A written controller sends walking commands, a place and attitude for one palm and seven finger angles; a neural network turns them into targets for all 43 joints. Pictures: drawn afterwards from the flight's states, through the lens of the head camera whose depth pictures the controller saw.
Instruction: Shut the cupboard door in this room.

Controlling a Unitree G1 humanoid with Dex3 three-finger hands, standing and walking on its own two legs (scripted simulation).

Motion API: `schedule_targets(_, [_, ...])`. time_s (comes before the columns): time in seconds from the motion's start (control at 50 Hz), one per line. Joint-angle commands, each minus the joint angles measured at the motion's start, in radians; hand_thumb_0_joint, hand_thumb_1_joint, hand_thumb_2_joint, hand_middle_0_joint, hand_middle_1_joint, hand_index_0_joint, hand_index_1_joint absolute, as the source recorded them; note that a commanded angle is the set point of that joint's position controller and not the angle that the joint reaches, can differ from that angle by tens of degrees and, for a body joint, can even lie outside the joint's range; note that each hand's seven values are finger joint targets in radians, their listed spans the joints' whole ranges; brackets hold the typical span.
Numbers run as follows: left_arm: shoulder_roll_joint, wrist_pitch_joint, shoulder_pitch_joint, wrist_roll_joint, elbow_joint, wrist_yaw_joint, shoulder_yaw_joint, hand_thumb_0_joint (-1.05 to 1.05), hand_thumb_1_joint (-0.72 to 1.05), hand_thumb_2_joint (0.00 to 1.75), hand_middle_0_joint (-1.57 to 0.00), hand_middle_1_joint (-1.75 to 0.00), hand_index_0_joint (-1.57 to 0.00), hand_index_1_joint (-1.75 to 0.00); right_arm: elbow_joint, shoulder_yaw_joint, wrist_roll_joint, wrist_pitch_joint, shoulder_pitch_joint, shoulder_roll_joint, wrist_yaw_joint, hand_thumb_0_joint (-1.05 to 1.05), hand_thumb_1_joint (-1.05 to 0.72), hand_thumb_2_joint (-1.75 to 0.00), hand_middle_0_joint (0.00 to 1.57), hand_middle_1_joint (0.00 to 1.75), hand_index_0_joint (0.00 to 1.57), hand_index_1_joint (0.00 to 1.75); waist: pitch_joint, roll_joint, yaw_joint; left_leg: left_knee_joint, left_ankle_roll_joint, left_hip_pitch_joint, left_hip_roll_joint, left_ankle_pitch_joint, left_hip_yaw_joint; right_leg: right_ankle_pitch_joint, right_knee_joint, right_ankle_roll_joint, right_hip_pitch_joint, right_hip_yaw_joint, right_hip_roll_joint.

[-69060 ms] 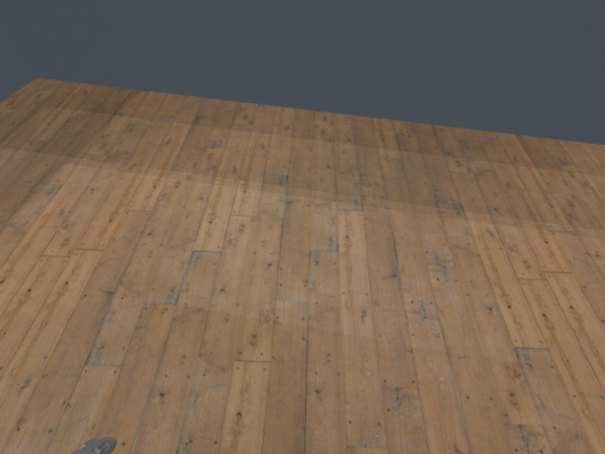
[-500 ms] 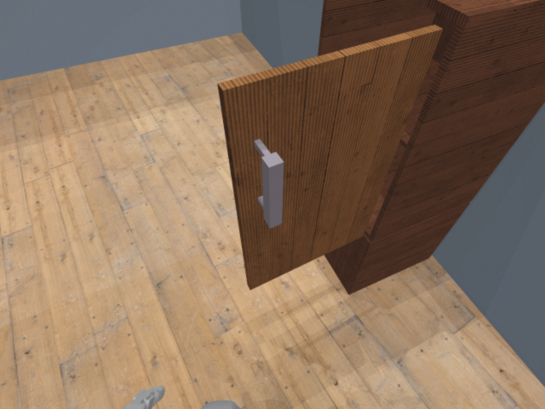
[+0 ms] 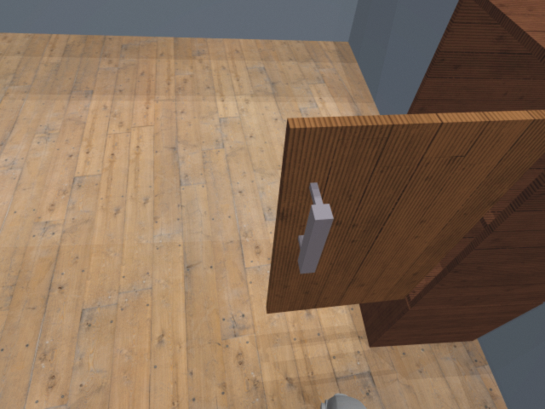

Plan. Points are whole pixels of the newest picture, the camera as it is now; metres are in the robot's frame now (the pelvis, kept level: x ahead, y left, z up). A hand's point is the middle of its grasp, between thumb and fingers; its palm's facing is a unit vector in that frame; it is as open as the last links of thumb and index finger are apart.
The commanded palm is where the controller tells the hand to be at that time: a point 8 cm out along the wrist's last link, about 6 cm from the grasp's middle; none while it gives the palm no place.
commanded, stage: shuffle to correct the standing spot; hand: left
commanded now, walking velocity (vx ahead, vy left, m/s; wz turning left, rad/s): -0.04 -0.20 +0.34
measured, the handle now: (310, 230) +0.36 -0.02 +0.06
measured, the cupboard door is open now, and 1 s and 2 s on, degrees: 93 93 93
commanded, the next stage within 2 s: come to a stop and stand still in 0.88 s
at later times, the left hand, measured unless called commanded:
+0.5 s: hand out of the picture +0.01 +0.05 -0.20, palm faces +0.22 -0.96 -0.17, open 7.3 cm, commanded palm none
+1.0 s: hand out of the picture -0.04 -0.09 -0.18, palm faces +0.21 -0.95 -0.23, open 7.4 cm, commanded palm none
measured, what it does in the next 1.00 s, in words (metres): steps to the right: right foot, then left foot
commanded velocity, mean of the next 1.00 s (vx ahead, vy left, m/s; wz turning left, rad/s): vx -0.07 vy -0.18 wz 0.11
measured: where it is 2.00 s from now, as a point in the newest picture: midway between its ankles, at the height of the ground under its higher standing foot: outside the picture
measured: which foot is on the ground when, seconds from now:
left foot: down 0.00-0.14, up 0.16-0.44, down 0.46-0.86, up 0.88-1.00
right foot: up 0.00-0.12, down 0.14-0.46, up 0.48-0.84, down 0.86-1.00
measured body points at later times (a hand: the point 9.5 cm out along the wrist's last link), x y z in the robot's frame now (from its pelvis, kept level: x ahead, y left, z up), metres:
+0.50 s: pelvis +0.00 -0.13 -0.02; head +0.02 -0.10 +0.43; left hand +0.00 +0.10 -0.18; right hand +0.09 -0.35 -0.15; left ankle -0.03 -0.06 -0.74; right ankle +0.04 -0.19 -0.73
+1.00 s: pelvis -0.04 -0.28 -0.01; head -0.01 -0.28 +0.44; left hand -0.05 -0.04 -0.16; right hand +0.05 -0.54 -0.16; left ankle -0.08 -0.17 -0.67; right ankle -0.02 -0.40 -0.74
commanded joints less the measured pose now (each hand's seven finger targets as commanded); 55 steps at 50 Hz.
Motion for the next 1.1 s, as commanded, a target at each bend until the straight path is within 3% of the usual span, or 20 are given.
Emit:
schedule_targets(0.0, [0.028,-0.023,0.013,-0.011,-0.069,-0.001,0.014,0.0,0.9,0.9,-0.2,-0.3,-0.2,-0.3,-0.06,-0.086,-0.006,-0.004,0.036,-0.231,-0.007,0.0,-0.9,-0.9,0.2,0.3,0.2,0.3,-0.073,0.205,-0.05,-0.141,0.135,0.058,0.197,0.275,-0.173,-0.047,-0.222,0.003,0.074,-0.072,0.05])
schedule_targets(0.08, [0.055,-0.049,0.137,-0.015,-0.043,0.0,0.023,0.0,0.9,0.9,-0.2,-0.3,-0.2,-0.3,-0.069,-0.1,0.0,0.014,-0.006,-0.228,-0.01,0.0,-0.9,-0.9,0.2,0.3,0.2,0.3,-0.121,0.178,0.002,0.035,0.063,-0.014,0.145,0.233,-0.177,0.114,-0.563,-0.02,0.317,-0.11,0.081])
schedule_targets(0.1, [0.106,-0.061,0.17,-0.005,-0.039,0.005,0.03,0.0,0.9,0.9,-0.2,-0.3,-0.2,-0.3,-0.063,-0.092,0.008,0.014,0.037,-0.171,-0.006,0.0,-0.9,-0.9,0.2,0.3,0.2,0.3,-0.137,0.014,0.004,0.171,0.016,-0.103,0.055,0.056,-0.111,0.234,-0.658,-0.042,0.421,-0.032,-0.013])
schedule_targets(0.12, [0.191,-0.062,0.167,0.007,-0.039,0.017,0.046,0.0,0.9,0.9,-0.2,-0.3,-0.2,-0.3,-0.076,-0.073,0.011,0.014,0.062,-0.072,-0.004,0.0,-0.9,-0.9,0.2,0.3,0.2,0.3,-0.116,-0.256,0.006,0.394,-0.034,-0.307,-0.077,-0.348,0.005,0.529,-0.652,-0.137,0.521,0.158,-0.228])
schedule_targets(0.16, [0.169,-0.054,0.11,0.007,-0.06,0.021,0.035,0.0,0.9,0.9,-0.2,-0.3,-0.2,-0.3,-0.077,-0.071,0.014,0.028,0.015,-0.081,-0.018,0.0,-0.9,-0.9,0.2,0.3,0.2,0.3,-0.119,-0.344,0.018,0.713,-0.011,-0.277,-0.059,-0.442,-0.042,0.565,-0.687,-0.249,0.342,0.197,-0.25])
schedule_targets(0.22, [0.078,-0.048,-0.039,0.005,-0.097,0.037,0.012,0.0,0.9,0.9,-0.2,-0.3,-0.2,-0.3,-0.024,-0.069,0.017,0.032,0.06,-0.077,-0.003,0.0,-0.9,-0.9,0.2,0.3,0.2,0.3,-0.07,-0.159,-0.049,0.768,-0.015,-0.245,-0.029,-0.273,-0.017,0.426,-0.65,-0.266,0.273,0.007,-0.157])
schedule_targets(0.34, [0.079,-0.035,0.041,0.004,-0.055,0.047,0.014,0.0,0.9,0.9,-0.2,-0.3,-0.2,-0.3,-0.003,-0.043,0.014,0.024,0.06,-0.022,-0.011,0.0,-0.9,-0.9,0.2,0.3,0.2,0.3,-0.062,-0.087,-0.014,0.316,-0.008,-0.098,-0.026,-0.267,0.058,0.437,-0.639,-0.316,0.309,0.015,-0.175])
schedule_targets(0.4, [0.075,-0.022,0.041,-0.015,-0.04,0.037,0.013,0.0,0.9,0.9,-0.2,-0.3,-0.2,-0.3,0.036,-0.038,0.013,0.017,0.161,-0.032,-0.019,0.0,-0.9,-0.9,0.2,0.3,0.2,0.3,-0.095,-0.066,-0.049,-0.002,0.007,0.077,-0.003,-0.041,0.059,0.375,-0.549,-0.249,0.296,-0.034,-0.13])
schedule_targets(0.42, [0.047,-0.02,0.05,-0.021,-0.041,0.032,0.009,0.0,0.9,0.9,-0.2,-0.3,-0.2,-0.3,0.044,-0.046,0.011,0.011,0.188,-0.066,-0.021,0.0,-0.9,-0.9,0.2,0.3,0.2,0.3,-0.114,0.006,-0.06,-0.101,0.039,0.187,0.076,0.064,-0.031,0.282,-0.46,-0.193,0.224,-0.07,-0.098])
schedule_targets(0.44, [-0.013,-0.017,0.084,-0.024,-0.06,0.027,0.002,0.0,0.9,0.9,-0.2,-0.3,-0.2,-0.3,0.032,-0.062,0.0,0.005,0.196,-0.155,-0.029,0.0,-0.9,-0.9,0.2,0.3,0.2,0.3,-0.087,0.29,-0.055,-0.177,0.153,0.237,0.342,0.289,-0.367,0.005,-0.301,-0.1,0.017,-0.14,0.006])
schedule_targets(0.46, [0.03,-0.01,0.006,-0.007,-0.078,0.03,-0.001,0.0,0.9,0.9,-0.2,-0.3,-0.2,-0.3,0.034,-0.068,-0.001,0.01,0.188,-0.181,-0.046,0.0,-0.9,-0.9,0.2,0.3,0.2,0.3,-0.028,0.3,-0.089,-0.216,0.262,0.163,0.466,0.494,-0.49,-0.257,-0.055,-0.066,-0.041,-0.08,0.045])
schedule_targets(0.5, [0.052,0.003,-0.048,-0.008,-0.067,0.024,0.024,0.0,0.9,0.9,-0.2,-0.3,-0.2,-0.3,0.031,-0.059,-0.002,0.0,0.121,-0.164,-0.06,0.0,-0.9,-0.9,0.2,0.3,0.2,0.3,0.023,0.181,-0.056,-0.214,0.232,0.029,0.386,0.492,-0.331,-0.179,0.123,-0.063,-0.022,0.049,0.045])
schedule_targets(0.58, [0.019,0.018,0.006,-0.012,-0.015,0.01,0.028,0.0,0.9,0.9,-0.2,-0.3,-0.2,-0.3,0.028,-0.053,0.001,-0.01,0.057,-0.144,-0.058,0.0,-0.9,-0.9,0.2,0.3,0.2,0.3,-0.023,0.141,-0.023,-0.192,0.159,0.053,0.272,0.43,-0.128,-0.065,0.115,-0.037,0.033,0.03,0.058])
schedule_targets(0.76, [0.009,-0.001,-0.01,-0.022,-0.009,-0.008,0.028,0.0,0.9,0.9,-0.2,-0.3,-0.2,-0.3,0.054,-0.103,-0.001,0.014,0.085,-0.234,-0.043,0.0,-0.9,-0.9,0.2,0.3,0.2,0.3,-0.107,0.271,-0.054,-0.074,0.095,0.098,0.257,0.374,-0.139,-0.078,-0.45,-0.043,0.25,-0.088,0.087])
schedule_targets(0.8, [0.071,-0.019,0.064,-0.013,0.021,-0.006,0.039,0.0,0.9,0.9,-0.2,-0.3,-0.2,-0.3,0.052,-0.105,0.011,0.015,0.089,-0.194,-0.04,0.0,-0.9,-0.9,0.2,0.3,0.2,0.3,-0.128,0.104,-0.029,0.069,0.014,0.005,0.161,0.195,-0.076,0.164,-0.702,-0.044,0.402,-0.081,0.055])
schedule_targets(0.84, [0.177,-0.018,0.075,0.007,0.017,0.008,0.05,0.0,0.9,0.9,-0.2,-0.3,-0.2,-0.3,0.008,-0.071,0.016,0.021,0.047,-0.054,-0.032,0.0,-0.9,-0.9,0.2,0.3,0.2,0.3,-0.081,-0.272,0.005,0.447,-0.043,-0.281,-0.025,-0.414,0.04,0.705,-0.65,-0.186,0.44,0.128,-0.235])
schedule_targets(0.86, [0.168,-0.017,0.083,0.012,0.014,0.015,0.045,0.0,0.9,0.9,-0.2,-0.3,-0.2,-0.3,0.0,-0.065,0.02,0.036,0.003,-0.056,-0.044,0.0,-0.9,-0.9,0.2,0.3,0.2,0.3,-0.113,-0.308,0.029,0.595,-0.025,-0.251,-0.025,-0.437,-0.024,0.677,-0.669,-0.251,0.329,0.146,-0.231])
schedule_targets(0.94, [0.097,-0.014,-0.115,0.011,-0.046,0.026,0.025,0.0,0.9,0.9,-0.2,-0.3,-0.2,-0.3,0.064,-0.067,0.019,0.032,0.076,-0.073,-0.039,0.0,-0.9,-0.9,0.2,0.3,0.2,0.3,-0.039,-0.181,-0.065,0.712,-0.026,-0.219,-0.011,-0.284,0.003,0.471,-0.648,-0.285,0.232,0.04,-0.129])
schedule_targets(1.02, [0.086,-0.029,0.011,0.0,-0.008,0.04,0.019,0.0,0.9,0.9,-0.2,-0.3,-0.2,-0.3,0.042,-0.034,0.016,0.018,0.024,-0.018,-0.026,0.0,-0.9,-0.9,0.2,0.3,0.2,0.3,-0.061,-0.066,-0.002,0.366,-0.03,-0.121,-0.024,-0.264,0.031,0.363,-0.664,-0.311,0.314,0.145,-0.16])
schedule_targets(1.08, [0.069,-0.047,-0.007,-0.025,0.023,0.041,0.003,0.0,0.9,0.9,-0.2,-0.3,-0.2,-0.3,0.088,-0.006,0.018,0.001,0.116,0.008,-0.023,0.0,-0.9,-0.9,0.2,0.3,0.2,0.3,-0.072,-0.032,-0.039,-0.034,-0.02,0.105,-0.019,-0.074,0.014,0.142,-0.673,-0.249,0.273,0.151,-0.121])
